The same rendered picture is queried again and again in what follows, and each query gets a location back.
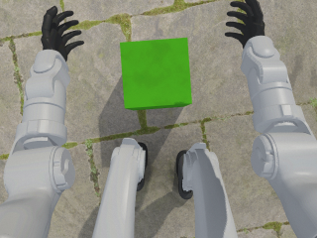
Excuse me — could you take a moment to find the carton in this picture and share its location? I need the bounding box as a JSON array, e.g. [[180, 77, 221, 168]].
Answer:
[[120, 38, 192, 111]]

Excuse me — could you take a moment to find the robot right shin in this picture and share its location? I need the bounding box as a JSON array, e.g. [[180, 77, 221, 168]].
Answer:
[[182, 142, 219, 190]]

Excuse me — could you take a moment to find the right robot forearm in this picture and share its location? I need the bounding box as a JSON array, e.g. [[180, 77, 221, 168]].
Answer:
[[241, 36, 317, 142]]

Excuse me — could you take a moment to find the robot right hand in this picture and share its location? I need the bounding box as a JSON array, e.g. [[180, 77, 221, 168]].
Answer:
[[225, 0, 265, 48]]

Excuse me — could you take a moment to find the left robot upper arm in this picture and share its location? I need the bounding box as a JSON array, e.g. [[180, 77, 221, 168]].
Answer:
[[0, 145, 75, 238]]

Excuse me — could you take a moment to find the robot left hand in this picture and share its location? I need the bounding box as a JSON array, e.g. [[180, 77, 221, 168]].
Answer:
[[41, 6, 84, 61]]

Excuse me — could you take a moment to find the right robot foot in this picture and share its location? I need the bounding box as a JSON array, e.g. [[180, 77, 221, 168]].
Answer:
[[176, 150, 193, 199]]

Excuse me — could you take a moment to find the left robot forearm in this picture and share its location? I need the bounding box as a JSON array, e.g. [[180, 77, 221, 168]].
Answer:
[[3, 50, 70, 194]]

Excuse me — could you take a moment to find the right robot upper arm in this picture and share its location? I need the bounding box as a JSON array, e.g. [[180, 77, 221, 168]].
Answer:
[[251, 132, 317, 238]]

